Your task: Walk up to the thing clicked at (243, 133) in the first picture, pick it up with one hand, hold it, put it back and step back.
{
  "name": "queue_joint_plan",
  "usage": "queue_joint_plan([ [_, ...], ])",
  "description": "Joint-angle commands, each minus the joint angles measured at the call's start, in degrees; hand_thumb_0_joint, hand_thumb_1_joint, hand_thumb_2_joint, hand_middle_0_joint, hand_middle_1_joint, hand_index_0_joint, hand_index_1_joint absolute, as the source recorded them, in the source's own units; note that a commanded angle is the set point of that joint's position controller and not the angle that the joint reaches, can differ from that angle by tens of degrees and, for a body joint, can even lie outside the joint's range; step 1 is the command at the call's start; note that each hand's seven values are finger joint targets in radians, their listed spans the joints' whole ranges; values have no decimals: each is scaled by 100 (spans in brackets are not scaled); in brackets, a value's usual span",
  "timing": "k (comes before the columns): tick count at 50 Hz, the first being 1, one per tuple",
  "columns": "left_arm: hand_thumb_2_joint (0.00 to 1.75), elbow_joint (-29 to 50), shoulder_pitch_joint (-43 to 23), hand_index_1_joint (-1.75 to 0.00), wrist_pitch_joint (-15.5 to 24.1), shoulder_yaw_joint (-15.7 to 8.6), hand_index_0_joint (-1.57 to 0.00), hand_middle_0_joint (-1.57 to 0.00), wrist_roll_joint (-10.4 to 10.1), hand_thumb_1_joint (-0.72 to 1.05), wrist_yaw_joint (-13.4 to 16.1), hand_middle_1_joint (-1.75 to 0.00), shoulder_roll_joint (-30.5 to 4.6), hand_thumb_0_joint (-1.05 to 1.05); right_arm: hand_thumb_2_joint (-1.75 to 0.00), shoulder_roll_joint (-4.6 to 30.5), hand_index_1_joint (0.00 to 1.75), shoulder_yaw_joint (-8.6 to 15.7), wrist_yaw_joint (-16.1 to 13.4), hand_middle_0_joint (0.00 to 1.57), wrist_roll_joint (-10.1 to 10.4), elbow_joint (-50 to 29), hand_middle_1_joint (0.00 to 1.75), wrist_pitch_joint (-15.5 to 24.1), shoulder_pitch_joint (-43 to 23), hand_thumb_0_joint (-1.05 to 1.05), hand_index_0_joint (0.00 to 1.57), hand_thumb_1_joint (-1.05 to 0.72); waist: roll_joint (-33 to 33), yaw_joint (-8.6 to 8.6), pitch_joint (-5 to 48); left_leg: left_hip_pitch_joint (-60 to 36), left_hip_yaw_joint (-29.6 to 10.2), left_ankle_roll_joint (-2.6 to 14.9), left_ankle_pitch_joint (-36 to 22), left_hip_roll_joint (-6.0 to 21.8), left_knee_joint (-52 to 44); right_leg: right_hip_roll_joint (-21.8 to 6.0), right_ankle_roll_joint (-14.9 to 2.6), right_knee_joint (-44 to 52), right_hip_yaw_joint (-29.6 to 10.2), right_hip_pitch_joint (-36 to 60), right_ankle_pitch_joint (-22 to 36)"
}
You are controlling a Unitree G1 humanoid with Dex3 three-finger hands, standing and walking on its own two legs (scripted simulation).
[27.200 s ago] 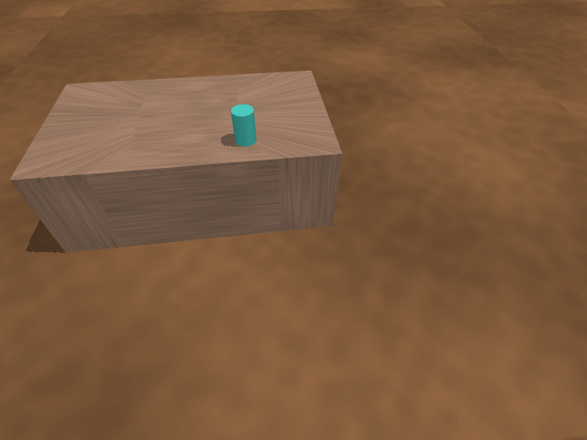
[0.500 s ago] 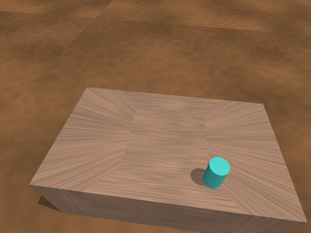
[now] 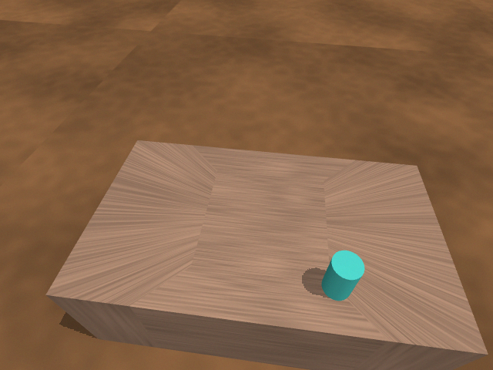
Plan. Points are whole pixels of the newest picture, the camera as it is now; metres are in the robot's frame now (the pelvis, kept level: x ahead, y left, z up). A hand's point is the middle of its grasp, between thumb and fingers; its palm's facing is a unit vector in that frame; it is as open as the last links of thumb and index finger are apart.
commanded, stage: stand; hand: right
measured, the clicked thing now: (341, 276) +0.43 -0.25 -0.30
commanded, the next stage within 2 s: step back in 0.04 s
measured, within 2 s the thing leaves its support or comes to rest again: neither
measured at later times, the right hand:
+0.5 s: hand out of the picture -0.04 -0.21 -0.15, palm faces -0.05 +0.89 -0.44, open 7.4 cm
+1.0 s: hand out of the picture -0.09 -0.22 -0.17, palm faces +0.02 +0.92 -0.39, open 7.4 cm
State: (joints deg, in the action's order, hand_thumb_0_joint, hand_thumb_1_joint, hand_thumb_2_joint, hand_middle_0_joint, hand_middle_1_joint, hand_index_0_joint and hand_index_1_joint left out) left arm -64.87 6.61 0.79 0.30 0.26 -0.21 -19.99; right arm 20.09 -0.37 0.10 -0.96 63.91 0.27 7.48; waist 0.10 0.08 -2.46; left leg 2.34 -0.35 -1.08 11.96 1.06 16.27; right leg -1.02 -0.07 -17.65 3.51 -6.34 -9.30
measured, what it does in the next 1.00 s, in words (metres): walks backwards: right foot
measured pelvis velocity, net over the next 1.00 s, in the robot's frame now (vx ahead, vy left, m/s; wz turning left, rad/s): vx -0.18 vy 0.06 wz -0.06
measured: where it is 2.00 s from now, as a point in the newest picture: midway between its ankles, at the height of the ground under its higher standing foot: outside the picture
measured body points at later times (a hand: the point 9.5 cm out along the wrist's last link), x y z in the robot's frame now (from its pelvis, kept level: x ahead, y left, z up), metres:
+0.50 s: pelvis -0.08 +0.06 -0.02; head -0.01 +0.10 +0.42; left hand +0.06 +0.38 -0.16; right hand -0.03 -0.26 -0.12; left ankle -0.08 +0.17 -0.75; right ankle -0.08 -0.09 -0.68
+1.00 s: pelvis -0.18 +0.06 -0.02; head -0.12 +0.04 +0.43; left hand -0.06 +0.36 -0.13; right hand -0.09 -0.26 -0.14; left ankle -0.20 +0.19 -0.68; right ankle -0.17 -0.06 -0.75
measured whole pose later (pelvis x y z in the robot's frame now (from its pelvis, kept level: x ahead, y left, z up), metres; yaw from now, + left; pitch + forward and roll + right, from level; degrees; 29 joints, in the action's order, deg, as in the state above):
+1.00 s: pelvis -0.18 +0.06 -0.02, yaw -3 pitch -1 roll +1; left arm -46.8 9.3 -2.4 -3.2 1.7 0.2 -19.6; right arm 23.8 2.5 -1.4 0.2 49.9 -2.4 8.1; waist 1.4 1.1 -8.7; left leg 25.2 -6.6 -0.8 29.5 -5.4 62.5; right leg -0.5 -0.6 -34.1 -2.0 -16.8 -16.4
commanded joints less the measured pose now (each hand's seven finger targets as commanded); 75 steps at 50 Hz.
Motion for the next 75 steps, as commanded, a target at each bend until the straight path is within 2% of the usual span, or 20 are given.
queue_joint_plan([
  [1,90,352,-240,-30,107,-248,-20,-20,21,90,79,-30,-1207,0,-90,1207,30,225,-97,20,19,-313,30,138,-192,0,20,-90,-12,27,387,260,-452,185,-1076,694,-188,-752,-150,175,-652,384,1098],
  [6,90,857,-150,-30,-33,-686,-20,-20,-47,90,149,-30,-1629,0,-90,1301,30,427,-64,20,145,-676,30,-80,-28,0,20,-90,-438,27,671,740,-82,324,-1517,181,1819,-1271,-839,-427,-1116,111,2579],
  [10,90,1333,-659,-30,-87,-738,-20,-20,134,90,190,-30,-1676,0,-90,1226,30,538,-17,20,113,-922,30,-299,267,0,20,-90,-918,-83,480,1381,-631,404,2066,-104,4105,-2128,-1618,-342,-1618,-748,2195],
  [17,90,1729,-735,-30,-318,-668,-20,-20,88,90,136,-30,-1540,0,-90,1243,30,676,-27,20,-71,-972,30,-162,839,0,20,-90,-557,-208,529,1001,96,209,-232,-164,921,-1075,-712,-1929,-807,-810,1002],
  [19,90,1895,-545,-30,-387,-604,-20,-20,11,90,156,-30,-1075,0,-90,2388,30,895,-31,20,-164,-1289,30,-78,373,0,20,-90,1511,-103,501,851,-2646,1163,-2571,1792,202,757,-134,-3671,-630,-2055,-2637],
  [20,90,1837,-727,-30,-398,-682,-20,-20,87,90,227,-30,-1299,0,-90,2531,30,921,-36,20,-113,-1390,30,-61,332,0,20,-90,1430,-321,592,1306,-3261,1757,-2440,2194,156,781,-84,-4645,-1398,-1876,-3141],
  [23,90,1635,-142,-30,-420,-655,-20,-20,-43,90,237,-30,-1235,0,-90,1685,30,699,-186,20,-143,-1497,30,-48,-317,0,20,-90,734,206,367,465,-1421,1264,-3035,1294,885,746,-129,-5407,-1642,-2639,-2054],
  [35,90,1906,291,-30,-282,-723,-20,-20,83,90,96,-30,-1127,0,-90,1721,30,728,-227,20,-33,-1860,30,-87,174,0,20,-90,961,-133,714,58,-1222,1448,-2412,1482,1248,278,108,-2607,-681,-1419,-1805],
  [39,90,1679,819,-30,-189,-809,-20,-20,204,90,90,-30,-1280,0,-90,1560,30,649,-177,20,75,-1906,30,-174,-107,0,20,-90,481,131,728,1573,-896,767,-961,1035,1812,-31,-208,-680,-805,99,6],
  [40,90,1804,735,-30,-143,-914,-20,-20,259,90,88,-30,-1661,0,-90,1361,30,575,-161,20,108,-1938,30,-174,-11,0,20,-90,-559,59,609,2454,-619,417,120,354,2538,-900,-523,-460,-2155,290,225],
  [41,90,1954,415,-30,-168,-981,-20,-20,156,90,66,-30,-2120,0,-90,1245,30,588,-211,20,136,-1998,30,-190,-358,0,20,-90,-1645,296,299,2454,-169,163,2189,-619,3881,-2012,-1610,-52,-3237,-720,855],
  [42,90,2140,248,-30,-118,-963,-20,-20,223,90,74,-30,-2068,0,-90,1396,30,650,-239,20,90,-1914,30,-218,-336,0,20,-90,-1300,276,37,2334,-770,114,2564,-535,4955,-2248,-1866,-89,-3546,-1249,1310],
  [45,90,2334,-340,-30,-133,-830,-20,-20,154,90,140,-30,-1559,0,-90,1363,30,576,-231,20,186,-1689,30,-175,225,0,20,-90,-836,-120,99,2486,-851,117,1749,-723,5277,-1193,-1222,-690,-1758,-840,2105],
  [51,90,2453,352,-30,-200,-798,-20,-20,187,90,207,-30,-1402,0,-90,1272,30,526,-237,20,65,-1882,30,-60,130,0,20,-90,-1053,346,473,2555,-360,-1,1895,-371,3341,-1269,-1319,-1295,-1656,502,2842],
  [55,90,2628,36,-30,-330,-773,-20,-20,65,90,134,-30,-1522,0,-90,1243,30,633,-195,20,-24,-1659,30,12,816,0,20,-90,-937,-85,730,1159,219,179,-50,-333,729,-955,-860,-2007,-1349,-99,2017],
  [56,90,2679,117,-30,-367,-691,-20,-20,43,90,114,-30,-1305,0,-90,1479,30,717,-202,20,-109,-1708,30,51,752,0,20,-90,-512,-36,739,652,-611,342,-720,206,590,-660,-535,-2348,-1311,-901,1009],
  [58,90,2721,-262,-30,-381,-788,-20,-20,66,90,201,-30,-1312,0,-90,2478,30,908,-140,20,-90,-1867,30,44,538,0,20,-90,1280,-355,560,1260,-3221,1752,-2043,2362,214,694,-112,-4447,-1188,-1854,-2955],
  [62,90,2308,480,-30,-410,-851,-20,-20,19,90,180,-30,-1322,0,-90,1618,30,702,-237,20,-77,-1956,30,68,-199,0,20,-90,666,245,189,907,-1462,1257,-2229,1439,681,695,-87,-5723,-1654,-2405,-1929],
  [70,90,2339,481,-30,-376,-838,-20,-20,107,90,65,-30,-1228,0,-90,1699,30,759,-252,20,-66,-2090,30,25,167,0,20,-90,924,-158,472,303,-1189,1600,-1778,1520,854,454,294,-4265,-1163,-2057,-2000],
  [75,90,1883,1198,-30,-366,-859,-20,-20,94,90,-40,-30,-1241,0,-90,2002,30,836,-196,20,-129,-2218,30,-110,-162,0,20,-90,1387,79,691,1354,-1092,1200,37,1352,749,177,-4,-2050,-405,-570,-1580],
])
